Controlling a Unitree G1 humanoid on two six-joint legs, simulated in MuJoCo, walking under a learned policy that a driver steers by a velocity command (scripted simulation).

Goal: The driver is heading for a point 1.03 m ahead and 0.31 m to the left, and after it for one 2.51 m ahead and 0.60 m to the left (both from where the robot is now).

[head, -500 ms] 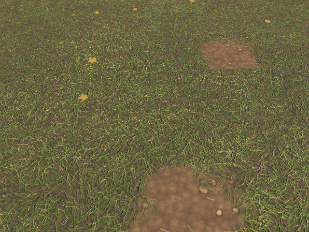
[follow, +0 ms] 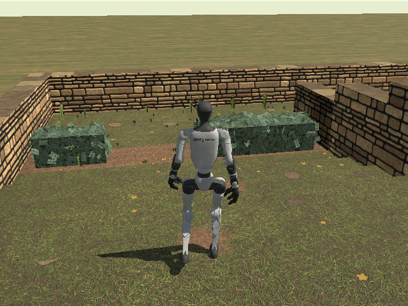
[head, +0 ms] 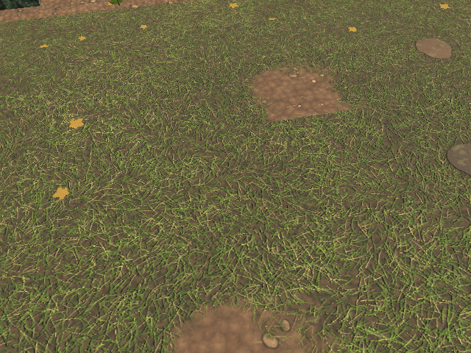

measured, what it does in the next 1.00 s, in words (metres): goes down, turning left: left foot 0.17 m lower, then right foot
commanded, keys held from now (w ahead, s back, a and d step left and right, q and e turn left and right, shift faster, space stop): w+q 0.88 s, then w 0.12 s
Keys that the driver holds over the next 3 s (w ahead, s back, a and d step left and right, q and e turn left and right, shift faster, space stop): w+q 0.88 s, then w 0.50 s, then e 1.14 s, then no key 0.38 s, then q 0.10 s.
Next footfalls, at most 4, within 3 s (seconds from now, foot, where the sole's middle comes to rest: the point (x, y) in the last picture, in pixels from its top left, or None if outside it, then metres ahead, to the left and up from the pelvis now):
0.54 left None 0.45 0.17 -0.93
0.86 right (228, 274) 0.81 0.06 -0.93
1.36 left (142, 278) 0.80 0.36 -0.93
1.82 right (171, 208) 1.22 0.31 -1.10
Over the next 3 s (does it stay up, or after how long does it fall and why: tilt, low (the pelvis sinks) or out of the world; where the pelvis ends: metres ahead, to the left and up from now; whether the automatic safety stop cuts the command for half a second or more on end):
stays up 1.12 0.37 -0.33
